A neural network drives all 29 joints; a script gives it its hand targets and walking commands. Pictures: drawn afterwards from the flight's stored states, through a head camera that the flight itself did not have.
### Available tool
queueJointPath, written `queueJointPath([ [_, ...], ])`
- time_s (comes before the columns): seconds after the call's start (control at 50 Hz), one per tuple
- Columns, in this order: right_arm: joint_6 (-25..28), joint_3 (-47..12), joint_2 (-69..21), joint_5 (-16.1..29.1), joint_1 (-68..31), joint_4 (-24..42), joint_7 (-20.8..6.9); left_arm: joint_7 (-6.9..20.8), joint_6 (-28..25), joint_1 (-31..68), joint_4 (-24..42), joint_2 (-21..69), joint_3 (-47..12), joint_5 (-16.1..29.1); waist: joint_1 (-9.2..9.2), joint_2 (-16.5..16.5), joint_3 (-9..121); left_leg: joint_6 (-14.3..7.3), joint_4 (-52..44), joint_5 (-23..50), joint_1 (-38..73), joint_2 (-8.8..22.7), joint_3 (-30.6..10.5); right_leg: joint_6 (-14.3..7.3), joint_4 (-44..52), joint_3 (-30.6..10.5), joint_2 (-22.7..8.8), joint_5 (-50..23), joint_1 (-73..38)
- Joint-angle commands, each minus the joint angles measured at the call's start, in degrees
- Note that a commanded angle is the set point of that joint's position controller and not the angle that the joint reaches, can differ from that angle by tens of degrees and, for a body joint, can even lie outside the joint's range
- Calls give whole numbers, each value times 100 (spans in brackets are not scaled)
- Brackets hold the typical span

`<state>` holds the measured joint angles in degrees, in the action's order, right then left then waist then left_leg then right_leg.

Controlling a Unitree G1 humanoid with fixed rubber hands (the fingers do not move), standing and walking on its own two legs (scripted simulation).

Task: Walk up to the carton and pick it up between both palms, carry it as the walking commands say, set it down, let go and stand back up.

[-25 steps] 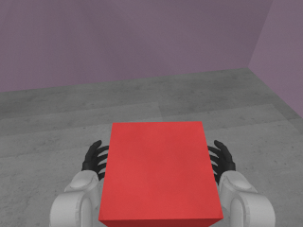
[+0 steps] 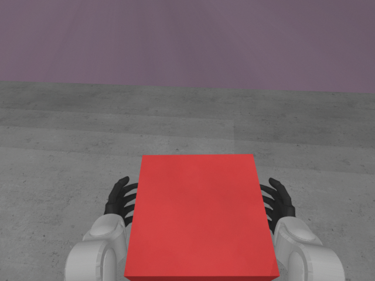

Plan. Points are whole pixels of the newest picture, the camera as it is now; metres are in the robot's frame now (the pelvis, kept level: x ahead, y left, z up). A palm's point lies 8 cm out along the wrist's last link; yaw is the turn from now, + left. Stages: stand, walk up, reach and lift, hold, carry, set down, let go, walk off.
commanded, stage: carry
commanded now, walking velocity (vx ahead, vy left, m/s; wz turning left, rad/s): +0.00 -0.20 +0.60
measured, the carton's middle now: (197, 229) +0.24 -0.01 +0.02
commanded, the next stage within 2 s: none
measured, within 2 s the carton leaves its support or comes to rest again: neither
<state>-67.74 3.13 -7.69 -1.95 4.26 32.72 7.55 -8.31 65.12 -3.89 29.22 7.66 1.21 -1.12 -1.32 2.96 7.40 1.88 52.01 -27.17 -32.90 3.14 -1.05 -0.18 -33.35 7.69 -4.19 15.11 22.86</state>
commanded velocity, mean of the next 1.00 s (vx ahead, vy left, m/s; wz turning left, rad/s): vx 0.00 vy -0.03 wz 0.08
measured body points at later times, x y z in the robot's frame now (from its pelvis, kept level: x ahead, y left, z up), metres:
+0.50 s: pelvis -0.02 -0.08 +0.00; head -0.04 -0.09 +0.45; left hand +0.18 +0.12 +0.09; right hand +0.25 -0.18 +0.09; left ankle -0.04 +0.03 -0.73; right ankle +0.03 -0.21 -0.73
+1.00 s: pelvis -0.04 -0.11 +0.01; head -0.06 -0.12 +0.46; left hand +0.17 +0.09 +0.09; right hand +0.24 -0.21 +0.09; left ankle -0.04 +0.03 -0.73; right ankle +0.03 -0.21 -0.73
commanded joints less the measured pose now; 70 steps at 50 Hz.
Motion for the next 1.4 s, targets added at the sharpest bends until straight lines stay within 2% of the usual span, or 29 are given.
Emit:
queueJointPath([
  [0.0,127,-4038,-4402,1651,-2507,579,-713,773,-49,2030,727,4495,-3374,1432,142,-1240,521,-140,1979,-131,-571,-97,466,-876,1698,-924,-1557,-617,-762],
  [0.04,161,-4052,-4479,1647,-2415,469,-697,785,-89,2174,723,4497,-3356,1456,111,-1221,498,-122,1524,347,-334,-101,752,-687,1363,-280,-1179,-686,-879],
  [0.06,172,-4003,-4424,1599,-2377,434,-660,784,-82,2160,696,4452,-3372,1471,121,-1248,507,-119,1124,398,-205,-154,888,-669,1245,-192,-1148,-655,-898],
  [0.14,112,-3749,-4105,1423,-2023,242,-550,744,13,1993,668,4217,-3474,1524,198,-1501,694,-297,-532,168,453,-298,1178,-915,878,-283,-1353,-723,-1011],
  [0.16,91,-3661,-4041,1386,-1934,187,-540,731,38,2009,668,4189,-3513,1551,200,-1470,791,-334,-1006,234,650,-332,1224,-931,744,-365,-1410,-1116,-1086],
  [0.18,72,-3586,-4010,1355,-1835,127,-536,713,64,2038,668,4171,-3556,1578,151,-1296,914,-378,-1737,592,1011,-306,1229,-860,513,-322,-1422,-1599,-1110],
  [0.2,57,-3526,-3999,1330,-1766,67,-541,700,95,2025,628,4150,-3586,1593,97,-992,1079,-389,-2632,1274,1636,-185,1075,-622,233,-209,-1395,-1974,-945],
  [0.22,53,-3475,-3976,1319,-1757,1,-561,688,117,2104,602,4129,-3622,1579,75,-459,1196,-440,-3037,1656,2427,359,329,-226,-303,-86,-1251,-1751,-362],
  [0.24,71,-3419,-3874,1278,-1684,-67,-572,685,151,2112,627,4072,-3626,1541,79,880,1256,-791,-2868,3922,3353,1798,-1321,287,-980,196,-753,-152,982],
  [0.26,124,-3347,-3952,1253,-1680,-106,-584,697,167,2440,779,4117,-3723,1592,-46,1472,904,-1289,-3154,5031,3233,2355,-2099,424,-1529,30,-290,1657,1645],
  [0.28,164,-3384,-4125,1311,-1945,86,-610,724,138,2630,839,4286,-3805,1643,-5,867,900,-1404,-3150,4839,2996,2124,-1574,432,-1889,-454,-453,1527,1384],
  [0.3,202,-3387,-4242,1323,-2146,146,-628,757,115,2710,770,4455,-3819,1679,12,496,808,-1348,-3241,4046,2630,1834,-1087,463,-1914,-500,-495,1310,1207],
  [0.32,239,-3430,-4388,1344,-2294,164,-634,785,101,2719,678,4572,-3781,1666,46,362,702,-1229,-3279,3560,2248,1549,-660,450,-1825,-415,-446,1054,924],
  [0.36,277,-3488,-4479,1381,-2369,225,-646,790,52,2604,608,4643,-3731,1646,76,378,739,-1042,-3165,3197,1922,1123,-171,408,-1286,-148,-272,712,399],
  [0.4,240,-3515,-4365,1398,-2309,287,-632,743,50,2359,532,4558,-3626,1572,91,422,865,-922,-3000,3031,1853,947,-51,357,-538,59,-94,454,-43],
  [0.42,206,-3516,-4298,1396,-2249,274,-620,720,67,2208,471,4498,-3564,1519,129,390,910,-820,-2868,2871,1799,835,43,341,72,178,-42,52,-356],
  [0.44,172,-3506,-4238,1383,-2181,233,-612,704,90,2077,415,4435,-3500,1466,164,259,971,-702,-2730,2634,1668,717,130,346,635,197,-109,-474,-771],
  [0.46,140,-3509,-4220,1358,-2135,165,-606,702,118,1980,352,4365,-3422,1423,165,35,1022,-580,-2523,2351,1506,577,191,319,881,2,-342,-713,-1128],
  [0.48,111,-3497,-4187,1313,-2052,46,-595,711,145,1976,291,4263,-3356,1389,127,-423,1035,-391,-2266,1930,1253,368,292,274,1069,-595,-906,-1220,-1320],
  [0.5,85,-3583,-4094,1357,-2251,94,-602,715,125,2101,230,4222,-3304,1372,84,-993,824,-220,-2233,1441,1290,201,448,94,1120,-976,-1109,-1264,-856],
  [0.52,62,-3624,-4133,1399,-2392,79,-608,720,131,2178,223,4222,-3291,1375,67,-1065,664,-191,-2232,1275,1393,227,470,4,1294,-1027,-1086,-601,-602],
  [0.54,51,-3669,-4206,1429,-2513,84,-613,729,131,2292,241,4255,-3283,1384,67,-983,491,-198,-2316,1251,1409,242,483,8,1458,-980,-1007,151,-380],
  [0.56,53,-3685,-4231,1448,-2579,84,-619,733,120,2369,266,4264,-3295,1401,65,-858,406,-195,-2381,1291,1431,265,490,24,1568,-936,-930,587,-253],
  [0.58,53,-3693,-4258,1470,-2604,68,-620,737,110,2387,245,4269,-3270,1396,66,-804,378,-193,-2430,1332,1450,291,478,44,1602,-894,-861,635,-238],
  [0.78,98,-3642,-4318,1517,-2590,-54,-629,745,46,2428,211,4308,-3239,1407,71,-567,633,-133,-2642,1432,1599,344,399,-37,1565,-864,-703,547,-435],
  [1.1,327,-3369,-4364,1395,-2618,-358,-663,778,-125,2569,43,4295,-3235,1425,127,-271,778,-163,-2965,1537,1492,456,101,8,986,-739,-439,-298,-735],
  [1.38,448,-3290,-4373,1289,-2631,-445,-670,788,-221,2627,-61,4293,-3213,1405,151,-243,805,-204,-3001,1670,1526,490,44,25,863,-715,-423,-507,-795],
])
